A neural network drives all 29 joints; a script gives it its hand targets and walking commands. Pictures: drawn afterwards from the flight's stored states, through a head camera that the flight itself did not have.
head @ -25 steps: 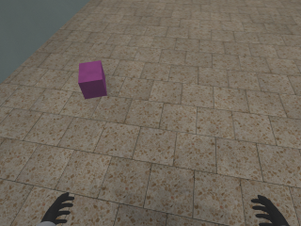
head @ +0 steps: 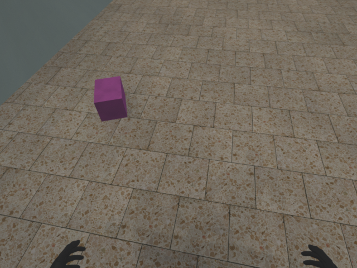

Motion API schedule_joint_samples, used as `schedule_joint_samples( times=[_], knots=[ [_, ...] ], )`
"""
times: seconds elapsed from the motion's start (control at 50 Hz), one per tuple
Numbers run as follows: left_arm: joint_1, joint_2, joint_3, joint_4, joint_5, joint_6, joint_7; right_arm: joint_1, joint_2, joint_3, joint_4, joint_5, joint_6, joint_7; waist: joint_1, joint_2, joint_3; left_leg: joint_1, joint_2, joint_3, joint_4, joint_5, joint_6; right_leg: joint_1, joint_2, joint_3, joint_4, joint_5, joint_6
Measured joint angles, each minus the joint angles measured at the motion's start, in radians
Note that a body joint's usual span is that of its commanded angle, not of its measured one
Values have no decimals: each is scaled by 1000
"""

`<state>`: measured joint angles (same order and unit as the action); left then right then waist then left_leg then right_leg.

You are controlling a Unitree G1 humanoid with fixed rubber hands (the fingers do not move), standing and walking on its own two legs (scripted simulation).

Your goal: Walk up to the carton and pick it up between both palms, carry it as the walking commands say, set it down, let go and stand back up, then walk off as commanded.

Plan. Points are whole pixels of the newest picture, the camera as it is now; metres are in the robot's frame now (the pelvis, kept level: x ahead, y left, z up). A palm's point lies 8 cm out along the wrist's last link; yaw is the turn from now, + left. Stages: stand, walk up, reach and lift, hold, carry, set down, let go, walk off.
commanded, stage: stand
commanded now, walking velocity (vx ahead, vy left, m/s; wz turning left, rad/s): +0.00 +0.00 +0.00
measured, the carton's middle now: (111, 98) +1.43 +0.63 -0.68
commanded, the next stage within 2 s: walk up in 0.32 s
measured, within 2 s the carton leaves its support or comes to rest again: neither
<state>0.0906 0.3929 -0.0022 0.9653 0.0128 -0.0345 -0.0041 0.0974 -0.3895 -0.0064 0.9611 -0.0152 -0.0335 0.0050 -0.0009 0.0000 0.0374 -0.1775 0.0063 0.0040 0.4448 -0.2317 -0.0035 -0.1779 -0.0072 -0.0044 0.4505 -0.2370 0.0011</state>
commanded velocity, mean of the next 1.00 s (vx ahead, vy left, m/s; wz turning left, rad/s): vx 0.26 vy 0.02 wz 0.21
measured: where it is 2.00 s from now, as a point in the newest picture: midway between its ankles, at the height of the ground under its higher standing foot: (143, 199)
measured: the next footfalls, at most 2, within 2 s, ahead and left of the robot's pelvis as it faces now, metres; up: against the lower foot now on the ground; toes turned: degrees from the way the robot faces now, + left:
left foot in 0.88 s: +0.14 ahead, +0.25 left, +0.00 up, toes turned +19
right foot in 1.34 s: +0.52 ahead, +0.06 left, +0.00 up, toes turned +9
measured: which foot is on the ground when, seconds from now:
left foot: down 0.00-0.54, up 0.56-0.86, down 0.88-1.00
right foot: down 0.00-0.86, up 0.88-1.00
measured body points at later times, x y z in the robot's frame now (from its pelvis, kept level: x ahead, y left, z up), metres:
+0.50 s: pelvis +0.00 +0.00 +0.01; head +0.00 +0.00 +0.46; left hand +0.11 +0.32 -0.11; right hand +0.11 -0.32 -0.11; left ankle +0.01 +0.12 -0.74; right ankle +0.01 -0.12 -0.74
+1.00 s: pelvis +0.12 +0.12 -0.01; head +0.14 +0.15 +0.44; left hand +0.11 +0.40 -0.16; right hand +0.23 -0.12 -0.14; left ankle +0.10 +0.24 -0.74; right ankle +0.10 -0.04 -0.66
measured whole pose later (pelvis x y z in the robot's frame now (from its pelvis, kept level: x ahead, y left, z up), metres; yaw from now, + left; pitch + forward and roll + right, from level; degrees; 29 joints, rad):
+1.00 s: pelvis +0.12 +0.12 -0.01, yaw +14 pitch +0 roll +0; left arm 0.25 0.29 0.05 0.95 0.03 -0.04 -0.03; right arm 0.27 -0.23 -0.03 0.94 -0.03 -0.05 0.03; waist 0.00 -0.05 0.06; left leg -0.28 0.04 0.08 0.57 -0.29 0.00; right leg -0.44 -0.14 -0.05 1.17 -0.37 0.01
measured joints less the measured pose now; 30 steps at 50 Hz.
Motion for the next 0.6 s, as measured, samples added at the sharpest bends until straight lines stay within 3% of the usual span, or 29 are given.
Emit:
schedule_joint_samples(
  times=[0.5,0.54,0.56,0.6],
  knots=[
    [-7,5,-1,86,-1,11,3,-6,-5,0,93,2,8,-4,1,0,2,44,2,1,-88,46,-2,45,2,0,-90,48,0],
    [-16,-1,24,68,5,38,-10,26,1,-27,72,-1,43,-1,-6,0,-15,-2,-4,-22,-32,-34,4,8,-14,-39,-27,-77,13],
    [-9,-6,36,48,7,40,-2,38,2,-39,56,-3,68,17,-13,-1,-21,-50,-13,-33,45,-103,-8,5,-25,-61,-36,-65,15],
    [26,-14,50,21,10,30,24,36,8,-50,11,-16,91,47,-10,-7,-19,-185,-23,-23,289,-114,-22,0,-52,-85,-60,-6,18]
  ],
)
